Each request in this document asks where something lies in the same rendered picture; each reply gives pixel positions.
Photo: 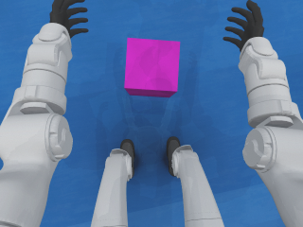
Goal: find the robot shin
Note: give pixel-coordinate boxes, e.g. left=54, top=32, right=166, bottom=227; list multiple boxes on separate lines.
left=105, top=148, right=130, bottom=165
left=171, top=145, right=199, bottom=170

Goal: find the carton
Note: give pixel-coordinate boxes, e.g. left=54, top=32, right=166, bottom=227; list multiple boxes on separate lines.
left=124, top=38, right=180, bottom=97

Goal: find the left robot hand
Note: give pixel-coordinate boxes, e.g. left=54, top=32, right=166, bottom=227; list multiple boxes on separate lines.
left=49, top=0, right=89, bottom=39

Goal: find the robot left upper arm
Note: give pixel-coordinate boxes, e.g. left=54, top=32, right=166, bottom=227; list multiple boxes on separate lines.
left=0, top=113, right=73, bottom=227

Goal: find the robot right upper arm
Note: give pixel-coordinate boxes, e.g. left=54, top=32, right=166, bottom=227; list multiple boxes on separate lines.
left=242, top=126, right=303, bottom=227

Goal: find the right robot hand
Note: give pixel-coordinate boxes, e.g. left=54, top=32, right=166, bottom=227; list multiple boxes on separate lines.
left=223, top=0, right=264, bottom=52

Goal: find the robot left shin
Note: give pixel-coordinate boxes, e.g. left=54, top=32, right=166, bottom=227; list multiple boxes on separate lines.
left=105, top=148, right=130, bottom=165

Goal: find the robot right shin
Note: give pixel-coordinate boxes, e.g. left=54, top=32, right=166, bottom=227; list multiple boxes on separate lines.
left=171, top=145, right=199, bottom=170

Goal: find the robot left forearm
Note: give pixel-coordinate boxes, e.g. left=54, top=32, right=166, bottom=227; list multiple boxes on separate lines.
left=0, top=23, right=73, bottom=161

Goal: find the robot right forearm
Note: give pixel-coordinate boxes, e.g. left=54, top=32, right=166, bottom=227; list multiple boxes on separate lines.
left=238, top=37, right=303, bottom=130

